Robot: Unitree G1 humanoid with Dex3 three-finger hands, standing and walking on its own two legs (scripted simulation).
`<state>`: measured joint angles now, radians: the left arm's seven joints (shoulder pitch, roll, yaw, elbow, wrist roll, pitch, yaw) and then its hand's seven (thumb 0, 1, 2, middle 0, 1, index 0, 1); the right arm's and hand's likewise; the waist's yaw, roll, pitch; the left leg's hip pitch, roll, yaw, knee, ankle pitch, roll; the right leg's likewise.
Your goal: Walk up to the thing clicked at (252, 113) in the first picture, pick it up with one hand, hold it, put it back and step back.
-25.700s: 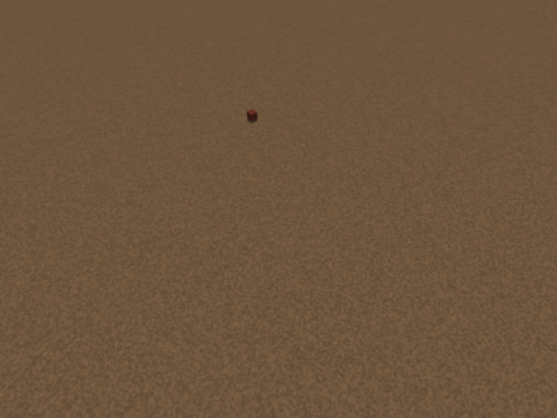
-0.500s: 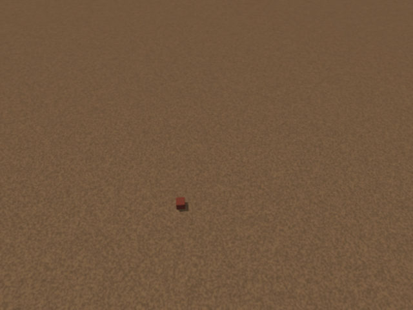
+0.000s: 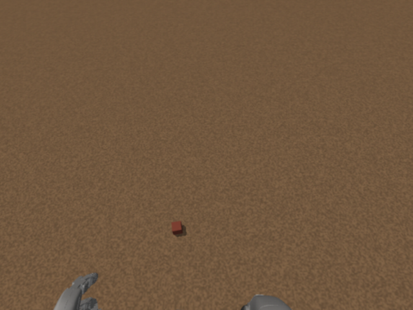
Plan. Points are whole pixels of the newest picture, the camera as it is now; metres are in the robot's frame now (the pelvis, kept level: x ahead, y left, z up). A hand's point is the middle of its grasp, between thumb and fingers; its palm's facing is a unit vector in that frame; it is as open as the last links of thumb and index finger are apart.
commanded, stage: walk up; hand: left
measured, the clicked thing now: (177, 227) +0.57 +0.19 -0.73
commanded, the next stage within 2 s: none
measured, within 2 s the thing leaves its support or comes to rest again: neither
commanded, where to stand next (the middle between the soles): +0.20 -0.05 m, yaw +2 degrees
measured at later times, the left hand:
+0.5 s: hand out of the picture +0.13 +0.27 -0.16, palm faces -0.01 -0.94 -0.35, open 7.4 cm
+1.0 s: hand (103, 301) +0.17 +0.25 -0.13, palm faces +0.00 -0.94 -0.33, open 7.4 cm
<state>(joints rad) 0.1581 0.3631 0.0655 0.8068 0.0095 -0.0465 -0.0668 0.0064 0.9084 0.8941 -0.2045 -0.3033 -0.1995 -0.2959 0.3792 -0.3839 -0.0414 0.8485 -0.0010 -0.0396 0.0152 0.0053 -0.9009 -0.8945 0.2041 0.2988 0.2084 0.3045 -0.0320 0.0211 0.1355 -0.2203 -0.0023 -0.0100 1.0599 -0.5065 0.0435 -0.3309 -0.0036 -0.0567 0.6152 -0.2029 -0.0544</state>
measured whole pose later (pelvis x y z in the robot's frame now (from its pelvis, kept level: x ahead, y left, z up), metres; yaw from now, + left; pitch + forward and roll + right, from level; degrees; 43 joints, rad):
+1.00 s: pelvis +0.07 -0.01 +0.02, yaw +0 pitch -3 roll -1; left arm 0.07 0.36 0.01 1.10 0.00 0.00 -0.02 0.01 0.91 0.89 -0.21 -0.30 -0.20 -0.30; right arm 0.08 -0.35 0.01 1.13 0.00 -0.01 0.02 0.00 -0.90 -0.89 0.20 0.30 0.21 0.30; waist 0.00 0.00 0.08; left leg -0.22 0.06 0.01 0.39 -0.12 -0.03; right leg -0.08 -0.03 0.00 0.38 -0.25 0.03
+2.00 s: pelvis +0.15 +0.01 +0.01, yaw +2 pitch -3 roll +0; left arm 0.19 0.41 0.05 0.97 0.00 0.01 -0.01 0.01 0.91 0.89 -0.20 -0.30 -0.20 -0.30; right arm 0.24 -0.38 -0.05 0.96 -0.02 -0.02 0.00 0.00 -0.90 -0.89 0.20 0.30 0.21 0.30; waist -0.01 -0.03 0.15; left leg -0.17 0.02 0.03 0.51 -0.29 0.00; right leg -0.35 -0.02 0.02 0.72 -0.37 -0.01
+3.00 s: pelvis +0.12 +0.01 +0.02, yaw +2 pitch -4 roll +0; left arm 0.19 0.37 0.02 1.06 0.00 -0.01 -0.02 0.01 0.91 0.89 -0.21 -0.30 -0.20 -0.30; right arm 0.15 -0.34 0.00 1.02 -0.01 -0.02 0.02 0.00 -0.90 -0.89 0.20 0.30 0.21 0.30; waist 0.02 -0.01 0.05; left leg -0.15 0.01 0.02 0.47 -0.27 0.00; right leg -0.16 0.00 0.05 0.46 -0.24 0.02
